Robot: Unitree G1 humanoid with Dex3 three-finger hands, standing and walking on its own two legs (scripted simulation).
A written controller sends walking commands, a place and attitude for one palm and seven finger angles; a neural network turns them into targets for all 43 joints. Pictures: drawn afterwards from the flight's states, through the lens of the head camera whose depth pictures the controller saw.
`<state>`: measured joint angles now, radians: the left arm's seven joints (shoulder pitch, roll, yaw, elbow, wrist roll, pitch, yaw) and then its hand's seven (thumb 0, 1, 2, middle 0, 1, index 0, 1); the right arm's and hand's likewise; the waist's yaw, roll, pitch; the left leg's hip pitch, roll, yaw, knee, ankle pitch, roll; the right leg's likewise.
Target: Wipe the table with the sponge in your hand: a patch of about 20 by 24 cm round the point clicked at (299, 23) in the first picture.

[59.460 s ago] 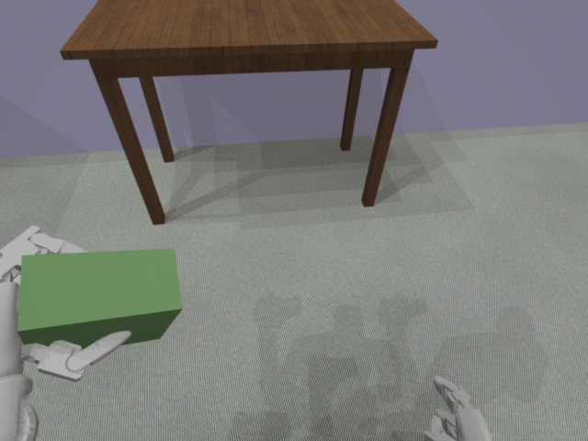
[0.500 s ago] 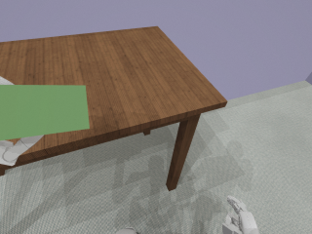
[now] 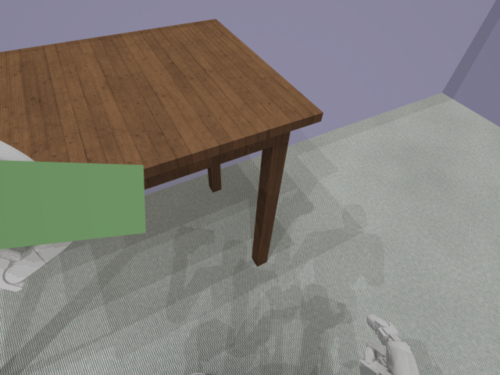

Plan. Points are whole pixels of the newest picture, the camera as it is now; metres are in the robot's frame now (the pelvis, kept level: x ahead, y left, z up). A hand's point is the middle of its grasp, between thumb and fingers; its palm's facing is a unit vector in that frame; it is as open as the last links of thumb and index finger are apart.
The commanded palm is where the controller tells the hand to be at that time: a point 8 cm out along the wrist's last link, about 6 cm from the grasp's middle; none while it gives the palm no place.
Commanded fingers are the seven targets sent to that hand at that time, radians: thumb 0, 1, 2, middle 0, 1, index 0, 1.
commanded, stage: stop stepping back and stand still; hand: left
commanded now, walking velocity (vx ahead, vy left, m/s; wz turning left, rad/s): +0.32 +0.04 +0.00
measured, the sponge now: (81, 202) +0.24 +0.20 +0.23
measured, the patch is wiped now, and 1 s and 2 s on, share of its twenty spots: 1.00 1.00 1.00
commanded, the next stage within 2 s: stand and wait in 0.98 s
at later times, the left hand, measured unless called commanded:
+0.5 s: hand out of the picture +0.06 +0.22 +0.26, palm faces +0.54 -0.79 -0.31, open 10.1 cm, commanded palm +0.02 +0.26 +0.27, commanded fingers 0.00 0.10 1.30 -1.20 -1.60 -1.20 -1.60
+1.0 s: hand out of the picture +0.01 +0.23 +0.27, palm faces +0.59 -0.72 -0.36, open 10.1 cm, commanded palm -0.04 +0.27 +0.27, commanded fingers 0.00 0.10 1.30 -1.20 -1.60 -1.20 -1.60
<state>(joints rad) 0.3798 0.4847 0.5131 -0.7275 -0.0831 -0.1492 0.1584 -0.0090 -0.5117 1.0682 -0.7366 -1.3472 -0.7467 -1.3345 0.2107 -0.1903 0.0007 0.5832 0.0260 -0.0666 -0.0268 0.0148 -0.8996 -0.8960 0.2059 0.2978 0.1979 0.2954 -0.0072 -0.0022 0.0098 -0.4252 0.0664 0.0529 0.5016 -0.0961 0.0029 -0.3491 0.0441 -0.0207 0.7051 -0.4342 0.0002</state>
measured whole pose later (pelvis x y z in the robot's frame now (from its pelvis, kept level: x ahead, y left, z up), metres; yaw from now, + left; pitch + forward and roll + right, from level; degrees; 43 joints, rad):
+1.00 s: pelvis -0.16 -0.02 +0.01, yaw +6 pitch -2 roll +2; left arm 0.34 0.41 0.44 -0.63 -0.07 -0.15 0.15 -0.01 -0.51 1.07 -0.74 -1.35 -0.75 -1.33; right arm 0.24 -0.22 0.01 0.66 0.02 -0.06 -0.07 0.02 -0.90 -0.90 0.21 0.30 0.20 0.30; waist 0.03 0.00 0.00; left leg -0.36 0.04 0.06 0.67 -0.30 0.02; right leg -0.24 0.00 -0.03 0.52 -0.25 -0.05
